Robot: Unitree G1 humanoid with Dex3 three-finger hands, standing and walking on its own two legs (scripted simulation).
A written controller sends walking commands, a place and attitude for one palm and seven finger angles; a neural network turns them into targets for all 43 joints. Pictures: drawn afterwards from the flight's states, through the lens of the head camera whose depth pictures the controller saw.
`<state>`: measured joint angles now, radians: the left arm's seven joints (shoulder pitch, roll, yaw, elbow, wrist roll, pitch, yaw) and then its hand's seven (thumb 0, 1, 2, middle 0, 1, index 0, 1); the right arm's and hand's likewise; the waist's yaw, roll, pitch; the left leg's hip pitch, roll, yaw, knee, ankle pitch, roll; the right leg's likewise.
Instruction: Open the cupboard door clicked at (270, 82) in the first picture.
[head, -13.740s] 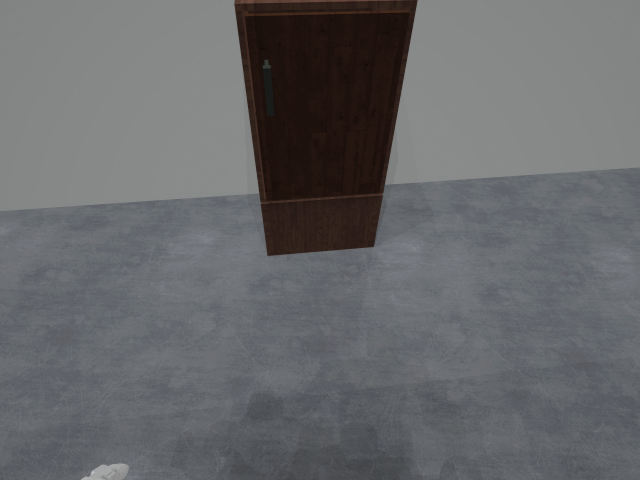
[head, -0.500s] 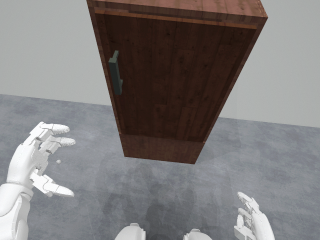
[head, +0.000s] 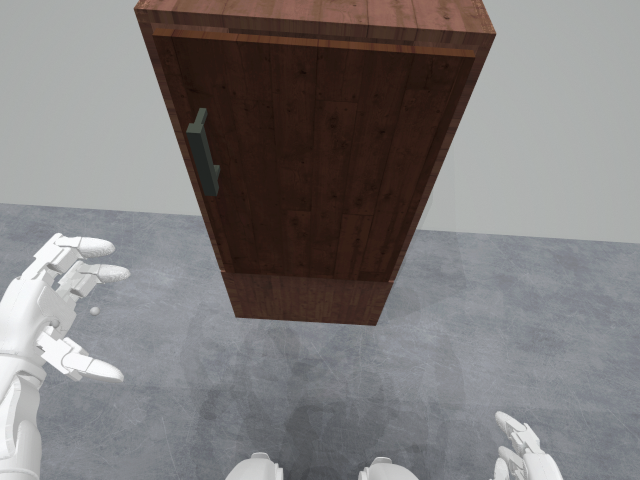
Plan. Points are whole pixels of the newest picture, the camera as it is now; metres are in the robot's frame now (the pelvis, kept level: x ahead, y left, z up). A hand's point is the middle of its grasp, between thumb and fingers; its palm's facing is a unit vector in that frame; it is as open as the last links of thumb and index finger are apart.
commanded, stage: raise the hand with hooked fingers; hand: left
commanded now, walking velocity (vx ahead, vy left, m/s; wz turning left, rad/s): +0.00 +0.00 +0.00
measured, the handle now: (206, 153) +0.57 +0.20 +0.04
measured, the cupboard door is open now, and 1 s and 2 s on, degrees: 0 0 0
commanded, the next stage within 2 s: move the hooked fingers beside the handle in 0.20 s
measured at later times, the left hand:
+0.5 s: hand (104, 298) +0.30 +0.26 +0.06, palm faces +0.00 -1.00 -0.03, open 14.0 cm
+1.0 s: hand (130, 243) +0.38 +0.26 +0.05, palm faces -0.02 -1.00 -0.02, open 14.0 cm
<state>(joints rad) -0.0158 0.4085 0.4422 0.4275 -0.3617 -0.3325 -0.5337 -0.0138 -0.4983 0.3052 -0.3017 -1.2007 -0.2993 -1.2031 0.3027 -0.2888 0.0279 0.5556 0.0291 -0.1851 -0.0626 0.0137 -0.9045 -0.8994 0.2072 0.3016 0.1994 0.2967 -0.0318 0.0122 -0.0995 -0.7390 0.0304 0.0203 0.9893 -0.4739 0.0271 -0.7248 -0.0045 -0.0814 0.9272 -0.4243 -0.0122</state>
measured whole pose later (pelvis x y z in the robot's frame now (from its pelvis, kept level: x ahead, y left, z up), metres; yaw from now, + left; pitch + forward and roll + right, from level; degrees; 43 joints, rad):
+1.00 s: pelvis -0.01 +0.00 -0.01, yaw -1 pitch +16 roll -2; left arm -0.44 0.49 0.46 0.83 -0.26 -0.37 -0.52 -0.01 -0.50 0.30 -0.30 -1.20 -0.30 -1.20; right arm 0.33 -0.29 0.04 0.60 0.03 -0.10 -0.07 0.01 -0.90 -0.90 0.21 0.30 0.20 0.30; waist -0.07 0.01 -0.10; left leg -0.84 0.04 0.02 1.03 -0.47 0.03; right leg -0.83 0.00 -0.07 0.97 -0.42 -0.02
